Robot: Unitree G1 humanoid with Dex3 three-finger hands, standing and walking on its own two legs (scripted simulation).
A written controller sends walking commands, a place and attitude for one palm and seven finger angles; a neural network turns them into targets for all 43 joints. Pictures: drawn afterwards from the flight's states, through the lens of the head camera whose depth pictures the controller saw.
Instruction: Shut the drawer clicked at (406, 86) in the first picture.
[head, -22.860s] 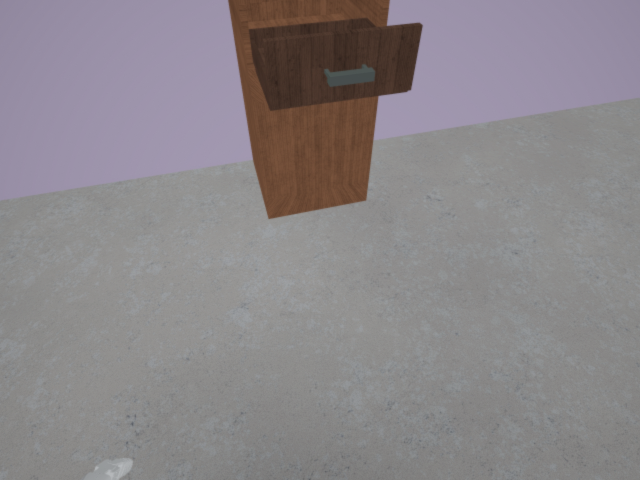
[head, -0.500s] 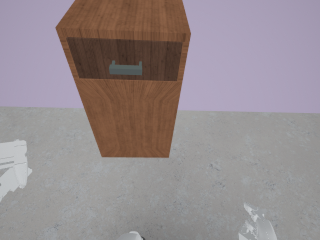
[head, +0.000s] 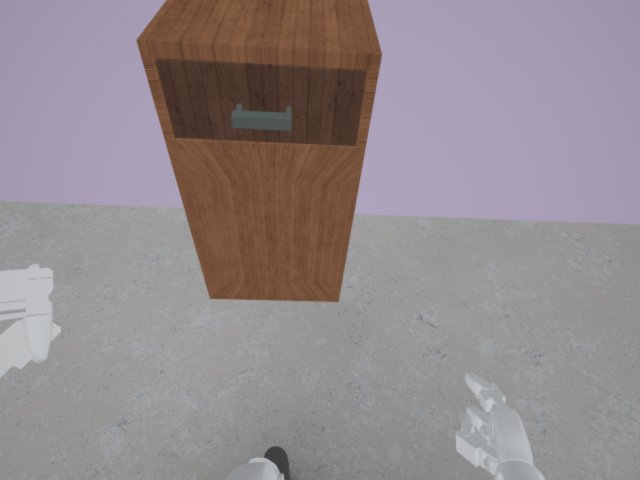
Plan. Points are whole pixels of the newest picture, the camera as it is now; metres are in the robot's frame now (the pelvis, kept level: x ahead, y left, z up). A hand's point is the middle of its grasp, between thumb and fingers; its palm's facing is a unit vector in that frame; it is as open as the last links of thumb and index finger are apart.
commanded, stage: stop stepping back and stand still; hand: left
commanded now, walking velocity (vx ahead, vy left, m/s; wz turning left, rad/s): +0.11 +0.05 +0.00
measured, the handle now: (263, 114) +0.80 +0.16 +0.03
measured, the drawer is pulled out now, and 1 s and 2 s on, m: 0.00 0.00 0.00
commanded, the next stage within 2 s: let the arm hang, fingers relaxed in 0.76 s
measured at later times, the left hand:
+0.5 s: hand out of the picture +0.17 +0.26 +0.20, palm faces +0.19 -0.82 -0.54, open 3.2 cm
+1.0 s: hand (85, 424) +0.18 +0.28 +0.00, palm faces +0.03 -0.89 -0.45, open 3.1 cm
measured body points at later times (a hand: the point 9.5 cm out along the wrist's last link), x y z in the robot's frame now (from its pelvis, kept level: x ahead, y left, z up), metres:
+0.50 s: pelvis -0.03 +0.04 +0.03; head -0.02 +0.06 +0.48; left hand +0.15 +0.30 +0.23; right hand +0.10 -0.18 -0.05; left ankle +0.04 +0.11 -0.72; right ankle -0.05 -0.07 -0.70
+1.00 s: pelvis -0.05 +0.05 +0.01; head -0.06 +0.03 +0.46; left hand +0.17 +0.32 +0.03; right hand +0.10 -0.22 -0.10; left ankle +0.02 +0.14 -0.72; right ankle -0.07 -0.06 -0.72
